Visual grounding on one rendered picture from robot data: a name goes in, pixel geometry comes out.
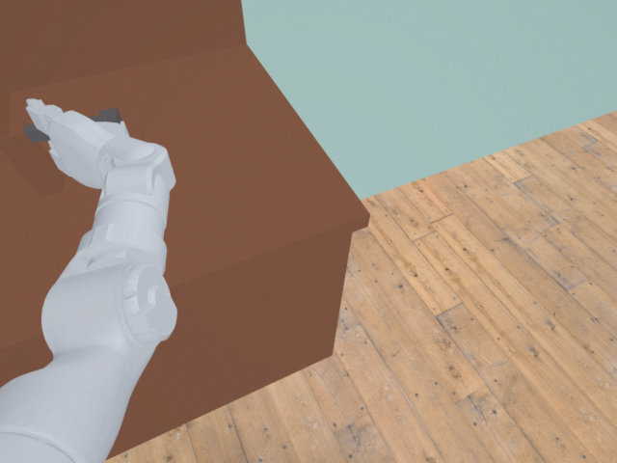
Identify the left robot upper arm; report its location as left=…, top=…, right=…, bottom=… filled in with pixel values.
left=0, top=261, right=177, bottom=463

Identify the left robot hand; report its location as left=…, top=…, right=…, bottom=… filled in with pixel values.
left=26, top=98, right=130, bottom=189

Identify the tap lever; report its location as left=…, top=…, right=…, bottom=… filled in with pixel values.
left=24, top=108, right=123, bottom=143

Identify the counter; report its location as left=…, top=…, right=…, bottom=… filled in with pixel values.
left=0, top=0, right=370, bottom=461

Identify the left robot forearm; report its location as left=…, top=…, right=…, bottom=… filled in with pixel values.
left=41, top=136, right=176, bottom=350

